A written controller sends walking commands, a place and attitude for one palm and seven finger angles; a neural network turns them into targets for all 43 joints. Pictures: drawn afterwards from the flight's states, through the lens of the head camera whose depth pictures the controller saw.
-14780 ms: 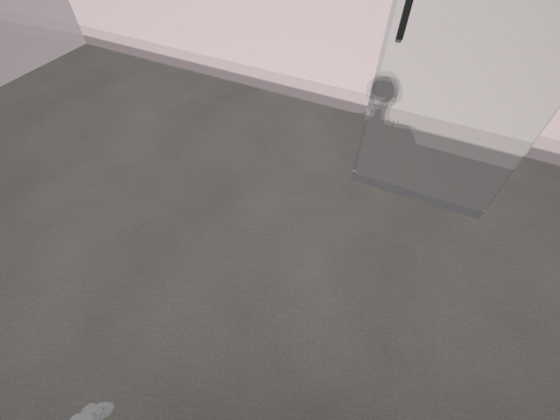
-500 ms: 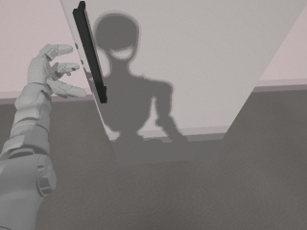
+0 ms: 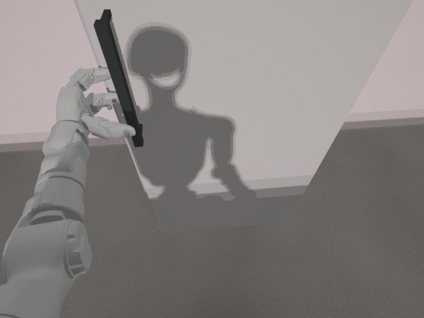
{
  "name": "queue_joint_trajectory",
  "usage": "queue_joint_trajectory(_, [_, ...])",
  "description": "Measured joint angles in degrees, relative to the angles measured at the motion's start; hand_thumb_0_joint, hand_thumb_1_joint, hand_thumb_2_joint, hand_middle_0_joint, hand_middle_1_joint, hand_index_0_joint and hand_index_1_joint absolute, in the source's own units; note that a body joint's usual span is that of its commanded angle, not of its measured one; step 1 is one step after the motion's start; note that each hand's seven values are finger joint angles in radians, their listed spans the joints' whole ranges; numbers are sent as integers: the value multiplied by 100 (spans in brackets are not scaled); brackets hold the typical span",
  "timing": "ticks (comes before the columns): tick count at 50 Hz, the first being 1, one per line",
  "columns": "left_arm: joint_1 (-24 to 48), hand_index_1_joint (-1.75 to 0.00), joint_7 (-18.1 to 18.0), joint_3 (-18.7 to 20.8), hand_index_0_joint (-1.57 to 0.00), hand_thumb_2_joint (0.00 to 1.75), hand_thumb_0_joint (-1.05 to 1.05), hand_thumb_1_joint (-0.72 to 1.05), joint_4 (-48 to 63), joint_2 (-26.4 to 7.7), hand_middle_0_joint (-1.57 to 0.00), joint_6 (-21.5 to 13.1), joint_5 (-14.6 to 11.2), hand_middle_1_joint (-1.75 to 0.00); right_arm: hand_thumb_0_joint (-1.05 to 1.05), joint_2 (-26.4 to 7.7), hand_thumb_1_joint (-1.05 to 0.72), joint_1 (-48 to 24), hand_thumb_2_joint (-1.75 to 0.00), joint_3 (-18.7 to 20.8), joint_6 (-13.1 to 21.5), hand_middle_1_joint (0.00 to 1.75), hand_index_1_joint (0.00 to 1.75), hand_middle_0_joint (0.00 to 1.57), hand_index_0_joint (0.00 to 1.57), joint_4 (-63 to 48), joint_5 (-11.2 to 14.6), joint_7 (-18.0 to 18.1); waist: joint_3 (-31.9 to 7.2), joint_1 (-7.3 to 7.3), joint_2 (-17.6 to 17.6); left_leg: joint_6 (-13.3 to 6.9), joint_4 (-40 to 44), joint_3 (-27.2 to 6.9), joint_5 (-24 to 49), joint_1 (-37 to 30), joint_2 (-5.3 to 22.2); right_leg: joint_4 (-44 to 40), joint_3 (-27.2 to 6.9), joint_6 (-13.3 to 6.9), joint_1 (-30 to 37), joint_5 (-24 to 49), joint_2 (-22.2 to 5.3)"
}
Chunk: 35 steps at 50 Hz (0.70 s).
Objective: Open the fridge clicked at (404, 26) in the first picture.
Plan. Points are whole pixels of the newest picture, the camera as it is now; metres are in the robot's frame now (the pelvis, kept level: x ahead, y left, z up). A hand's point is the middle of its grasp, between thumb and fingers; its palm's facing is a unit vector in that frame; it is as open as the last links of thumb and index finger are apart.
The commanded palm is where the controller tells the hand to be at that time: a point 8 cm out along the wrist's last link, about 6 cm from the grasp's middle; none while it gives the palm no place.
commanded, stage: feel for the door with the fingertips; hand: left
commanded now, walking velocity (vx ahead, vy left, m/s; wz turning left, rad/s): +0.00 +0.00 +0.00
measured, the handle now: (125, 89) +0.52 +0.18 +0.15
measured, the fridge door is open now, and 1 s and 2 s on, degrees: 0 0 0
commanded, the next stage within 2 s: slide the fingers in behind the handle in 0.38 s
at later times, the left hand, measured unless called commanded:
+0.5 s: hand (109, 99) +0.48 +0.20 +0.16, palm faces +0.09 -1.00 +0.01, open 13.7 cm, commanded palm +0.46 +0.24 +0.16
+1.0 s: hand (112, 104) +0.47 +0.19 +0.16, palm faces +0.08 -1.00 +0.01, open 14.0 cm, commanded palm +0.44 +0.23 +0.16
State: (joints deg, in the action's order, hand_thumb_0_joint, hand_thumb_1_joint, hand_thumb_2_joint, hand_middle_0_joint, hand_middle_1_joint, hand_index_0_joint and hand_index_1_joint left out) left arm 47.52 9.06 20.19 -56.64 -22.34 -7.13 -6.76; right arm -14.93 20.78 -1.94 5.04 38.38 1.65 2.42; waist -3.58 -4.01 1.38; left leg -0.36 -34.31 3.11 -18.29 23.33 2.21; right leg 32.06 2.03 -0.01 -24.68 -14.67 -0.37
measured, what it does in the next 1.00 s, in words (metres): stands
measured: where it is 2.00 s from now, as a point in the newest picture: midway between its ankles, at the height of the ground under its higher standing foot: outside the picture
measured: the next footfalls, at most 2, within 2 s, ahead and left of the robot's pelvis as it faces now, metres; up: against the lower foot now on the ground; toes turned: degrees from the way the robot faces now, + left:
none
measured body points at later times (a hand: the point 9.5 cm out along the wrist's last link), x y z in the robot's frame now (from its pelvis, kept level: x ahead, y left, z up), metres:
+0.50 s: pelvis +0.00 +0.00 +0.00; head +0.05 +0.00 +0.44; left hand +0.47 +0.25 +0.16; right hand +0.03 -0.26 -0.12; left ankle -0.01 +0.11 -0.73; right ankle +0.01 -0.12 -0.73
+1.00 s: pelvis +0.00 +0.00 +0.00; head +0.04 +0.00 +0.45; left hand +0.46 +0.24 +0.16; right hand +0.05 -0.26 -0.12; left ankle -0.01 +0.11 -0.73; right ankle +0.01 -0.12 -0.73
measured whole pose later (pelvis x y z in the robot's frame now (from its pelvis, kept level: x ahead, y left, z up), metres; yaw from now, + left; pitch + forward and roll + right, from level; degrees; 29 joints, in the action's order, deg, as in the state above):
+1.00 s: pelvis +0.00 +0.00 +0.00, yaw +0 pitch +9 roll -1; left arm 51.1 8.7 18.5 -59.9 -22.4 -9.1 -6.9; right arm -15.5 22.3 -1.5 5.2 39.3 1.3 2.2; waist -3.7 -4.3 1.4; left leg -0.6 -35.9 2.6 -18.5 25.9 2.0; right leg 32.9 2.4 0.2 -26.7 -14.7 -0.6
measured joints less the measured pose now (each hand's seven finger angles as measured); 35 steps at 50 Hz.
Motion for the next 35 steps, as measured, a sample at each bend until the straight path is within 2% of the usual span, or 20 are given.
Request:
queue_joint_trajectory(9, [402, -120, 125, -98, -30, 30, -1, -51, -460, -242, -30, -154, -17, -120, 1, -43, -90, 14, -89, -13, 41, 30, 30, 20, 20, 51, 5, 48, 42, -4, -15, 8, -65, -78, 19, 144, -15, 37, 74, -10, -99, 4, -18])
queue_joint_trajectory(17, [697, -120, 117, -102, -30, 30, -1, -51, -741, -249, -30, -179, 2, -120, 1, -113, -90, 142, -89, 22, 19, 30, 30, 20, 20, 143, -35, 13, 15, -81, -23, -4, -135, -87, 6, 317, -32, 100, 80, 3, -264, -7, -38])
queue_joint_trajectory(28, [732, -123, 33, -20, -34, 30, -1, -50, -821, -320, -34, -308, 109, -123, 1, -75, -91, 336, -89, 39, -16, 30, 30, 20, 20, 186, -77, -30, 0, -146, -15, -12, -205, -73, -13, 419, -19, 138, 61, 9, -359, -1, -25])
queue_joint_trajectory(35, [580, -122, 46, 45, -32, 30, -1, -50, -709, -268, -32, -342, 56, -121, 1, -58, -90, 345, -89, 30, -11, 30, 30, 20, 20, 167, -71, -52, -32, -145, 2, -18, -196, -27, -22, 375, -2, 121, 14, 14, -333, 14, -5])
